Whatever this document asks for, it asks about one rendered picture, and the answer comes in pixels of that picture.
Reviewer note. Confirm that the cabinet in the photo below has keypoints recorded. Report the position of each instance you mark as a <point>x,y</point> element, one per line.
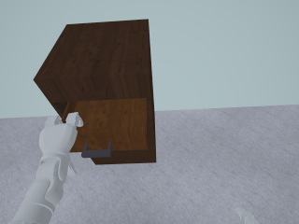
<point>112,56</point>

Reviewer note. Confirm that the right robot hand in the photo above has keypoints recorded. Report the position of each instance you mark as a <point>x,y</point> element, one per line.
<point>246,216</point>

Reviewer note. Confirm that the left robot hand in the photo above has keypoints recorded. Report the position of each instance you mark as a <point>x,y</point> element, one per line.
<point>59,137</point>

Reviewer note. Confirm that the robot left forearm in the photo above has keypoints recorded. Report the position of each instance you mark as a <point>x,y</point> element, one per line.
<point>45,193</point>

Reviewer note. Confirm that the handle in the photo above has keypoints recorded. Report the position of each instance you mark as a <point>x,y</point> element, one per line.
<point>99,153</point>
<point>91,95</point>

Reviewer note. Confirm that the drawer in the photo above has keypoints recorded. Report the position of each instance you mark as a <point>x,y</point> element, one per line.
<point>123,122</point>

